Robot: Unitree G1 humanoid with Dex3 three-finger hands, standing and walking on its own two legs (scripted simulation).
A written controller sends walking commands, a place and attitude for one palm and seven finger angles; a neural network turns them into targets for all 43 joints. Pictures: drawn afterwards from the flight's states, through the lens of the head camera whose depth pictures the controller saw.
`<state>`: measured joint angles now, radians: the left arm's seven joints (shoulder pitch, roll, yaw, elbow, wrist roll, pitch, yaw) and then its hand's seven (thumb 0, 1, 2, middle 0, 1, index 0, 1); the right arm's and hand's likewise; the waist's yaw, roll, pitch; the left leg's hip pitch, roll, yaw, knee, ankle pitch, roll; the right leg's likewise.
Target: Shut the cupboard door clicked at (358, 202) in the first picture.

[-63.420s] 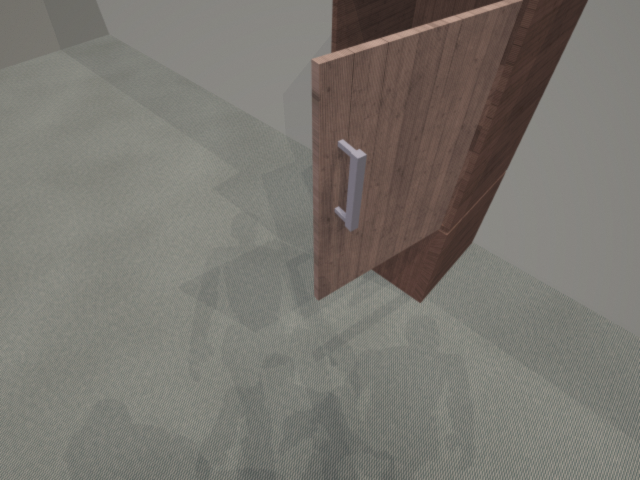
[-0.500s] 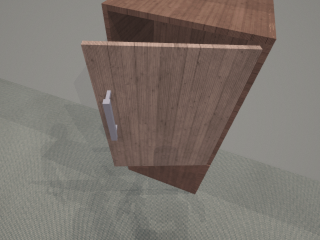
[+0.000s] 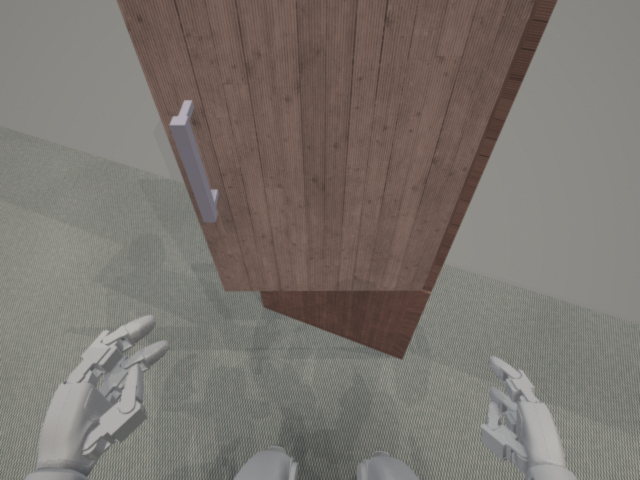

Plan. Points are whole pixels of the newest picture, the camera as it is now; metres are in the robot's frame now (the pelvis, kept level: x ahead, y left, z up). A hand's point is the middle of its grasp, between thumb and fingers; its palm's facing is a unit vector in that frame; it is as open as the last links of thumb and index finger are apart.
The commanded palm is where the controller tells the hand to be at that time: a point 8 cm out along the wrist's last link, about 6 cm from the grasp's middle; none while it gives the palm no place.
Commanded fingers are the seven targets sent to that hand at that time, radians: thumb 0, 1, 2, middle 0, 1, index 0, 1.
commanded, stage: raise the hand and make a fist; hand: left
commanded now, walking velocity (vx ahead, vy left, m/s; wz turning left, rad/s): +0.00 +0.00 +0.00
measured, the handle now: (199, 166) +0.48 +0.20 +0.12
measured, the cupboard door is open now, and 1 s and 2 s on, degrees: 23 23 23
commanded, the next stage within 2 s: bring the fist close to the handle in 1.54 s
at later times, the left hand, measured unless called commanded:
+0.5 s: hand (123, 369) +0.22 +0.22 +0.08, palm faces +0.09 -0.99 -0.04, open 4.0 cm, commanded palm +0.18 +0.27 +0.09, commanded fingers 0.00 0.90 0.90 -1.01 -1.18 -1.01 -1.18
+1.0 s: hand (102, 336) +0.24 +0.24 +0.11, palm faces +0.08 -1.00 -0.03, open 3.1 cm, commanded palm +0.21 +0.28 +0.12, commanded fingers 0.00 0.90 0.90 -1.30 -1.50 -1.30 -1.50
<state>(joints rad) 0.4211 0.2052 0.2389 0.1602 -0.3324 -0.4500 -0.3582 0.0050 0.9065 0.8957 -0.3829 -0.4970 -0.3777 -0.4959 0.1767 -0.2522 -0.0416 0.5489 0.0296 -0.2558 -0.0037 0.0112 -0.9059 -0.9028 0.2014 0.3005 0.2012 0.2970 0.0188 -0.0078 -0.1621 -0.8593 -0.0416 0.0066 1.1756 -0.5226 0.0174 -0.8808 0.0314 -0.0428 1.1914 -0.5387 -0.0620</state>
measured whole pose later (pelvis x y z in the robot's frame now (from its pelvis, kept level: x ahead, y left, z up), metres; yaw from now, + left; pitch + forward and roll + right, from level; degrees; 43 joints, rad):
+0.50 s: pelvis +0.00 +0.02 +0.02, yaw +0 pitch +13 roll -2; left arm 0.42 0.23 0.20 -0.02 -0.30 -0.38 -0.22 0.01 0.90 0.90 -0.83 -0.99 -0.83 -0.99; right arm 0.30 -0.24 0.02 0.53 0.02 -0.23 -0.05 0.01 -0.90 -0.90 0.20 0.30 0.20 0.30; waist 0.00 0.03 -0.13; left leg -0.81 -0.03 -0.03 1.07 -0.49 0.03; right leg -0.80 0.04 -0.07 1.03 -0.46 -0.05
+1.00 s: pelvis +0.02 +0.04 +0.04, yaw +1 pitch +10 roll -3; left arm 0.38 0.24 0.15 -0.12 -0.27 -0.27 -0.18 0.01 0.90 0.90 -1.26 -1.45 -1.25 -1.45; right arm 0.25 -0.23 0.06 0.47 0.02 -0.19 -0.04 0.01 -0.90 -0.90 0.20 0.30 0.20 0.30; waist 0.02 0.04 -0.12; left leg -0.68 -0.05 -0.03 0.99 -0.48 0.06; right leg -0.65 0.03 -0.07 0.92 -0.44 -0.01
